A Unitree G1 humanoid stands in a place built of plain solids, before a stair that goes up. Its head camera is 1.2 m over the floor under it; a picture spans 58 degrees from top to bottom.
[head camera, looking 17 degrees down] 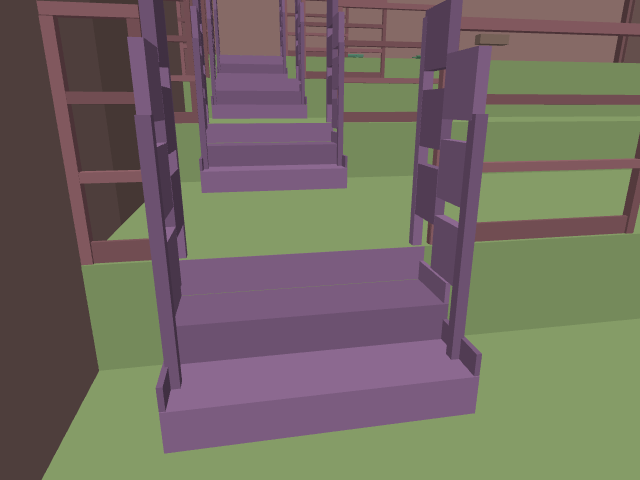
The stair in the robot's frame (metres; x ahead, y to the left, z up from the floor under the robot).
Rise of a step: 0.18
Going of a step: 0.30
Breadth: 1.22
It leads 10 degrees to the left of straight ahead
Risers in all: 3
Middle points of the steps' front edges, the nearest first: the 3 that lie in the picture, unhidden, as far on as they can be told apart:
1.38 -0.04 0.18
1.67 0.02 0.36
1.97 0.07 0.53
